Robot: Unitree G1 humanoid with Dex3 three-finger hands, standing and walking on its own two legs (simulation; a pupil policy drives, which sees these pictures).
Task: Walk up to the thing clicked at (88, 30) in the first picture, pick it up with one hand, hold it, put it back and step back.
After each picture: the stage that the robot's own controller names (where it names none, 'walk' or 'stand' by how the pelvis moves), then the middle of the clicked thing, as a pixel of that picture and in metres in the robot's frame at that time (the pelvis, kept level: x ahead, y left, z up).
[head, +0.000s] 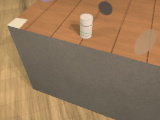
stand; (86, 26) +0.74 +0.02 -0.01
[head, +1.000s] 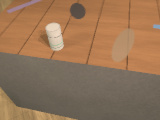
walk; (55, 37) +0.61 +0.19 +0.01
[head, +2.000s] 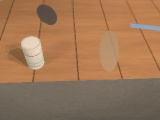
stand; (33, 53) +0.46 +0.21 +0.02
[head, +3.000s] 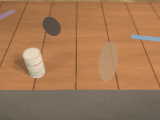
stand; (34, 63) +0.46 +0.23 -0.01
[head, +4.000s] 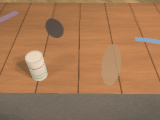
stand; (37, 66) +0.45 +0.22 -0.01
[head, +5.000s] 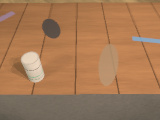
stand; (33, 67) +0.44 +0.23 -0.01
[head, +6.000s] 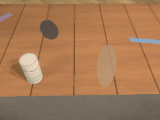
stand; (31, 68) +0.44 +0.24 -0.01
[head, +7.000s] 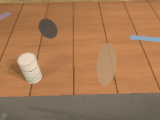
rise first; (30, 68) +0.43 +0.24 -0.01
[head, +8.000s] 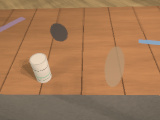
go down; (41, 68) +0.44 +0.23 +0.00
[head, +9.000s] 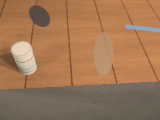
go down; (25, 58) +0.45 +0.21 +0.01
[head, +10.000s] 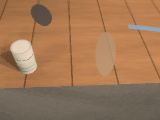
go down; (24, 57) +0.45 +0.22 +0.03
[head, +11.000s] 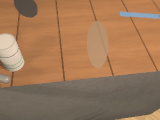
close in; (9, 53) +0.44 +0.24 +0.05
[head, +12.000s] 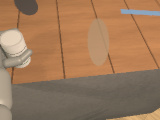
close; (16, 50) +0.45 +0.22 +0.06
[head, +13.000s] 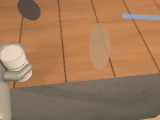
lift; (17, 64) +0.40 +0.22 +0.06
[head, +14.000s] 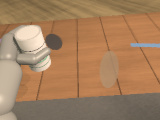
lift; (34, 49) +0.34 +0.16 +0.23
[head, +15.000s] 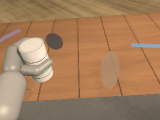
hold; (37, 60) +0.33 +0.16 +0.19
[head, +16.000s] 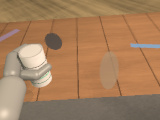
hold; (36, 66) +0.34 +0.17 +0.17
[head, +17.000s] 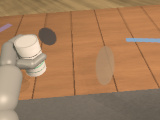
crouch; (31, 56) +0.38 +0.18 +0.16
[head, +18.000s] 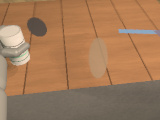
lower; (15, 45) +0.45 +0.23 +0.13
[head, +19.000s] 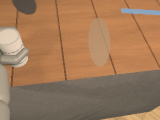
lower; (13, 49) +0.45 +0.22 +0.06
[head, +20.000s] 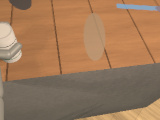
lower; (6, 44) +0.46 +0.23 +0.06
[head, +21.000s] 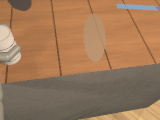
lower; (5, 46) +0.46 +0.23 +0.06
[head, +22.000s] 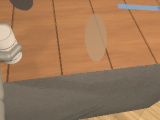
lower; (6, 45) +0.46 +0.23 +0.07
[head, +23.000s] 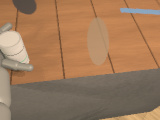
withdraw; (14, 51) +0.44 +0.21 +0.06
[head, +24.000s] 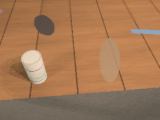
sink last; (35, 67) +0.42 +0.20 +0.04
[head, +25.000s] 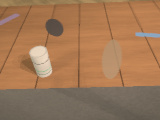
stand; (41, 62) +0.46 +0.22 +0.04
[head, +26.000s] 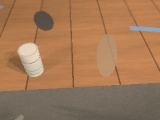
stand; (31, 60) +0.44 +0.21 +0.05
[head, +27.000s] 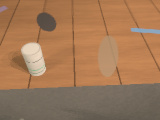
stand; (34, 59) +0.45 +0.21 +0.05
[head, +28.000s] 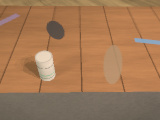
stand; (45, 66) +0.45 +0.19 +0.00
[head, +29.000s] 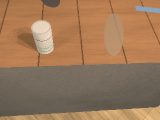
walk; (43, 38) +0.51 +0.17 +0.01
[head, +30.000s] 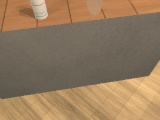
walk; (38, 5) +0.75 +0.27 +0.02
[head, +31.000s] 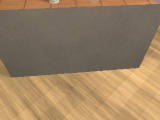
stand; out of the picture +1.06 +0.24 +0.01
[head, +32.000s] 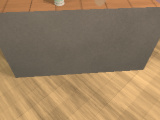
stand; out of the picture +1.05 +0.22 -0.01
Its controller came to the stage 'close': yes
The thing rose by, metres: 0.21
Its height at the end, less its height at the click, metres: +0.00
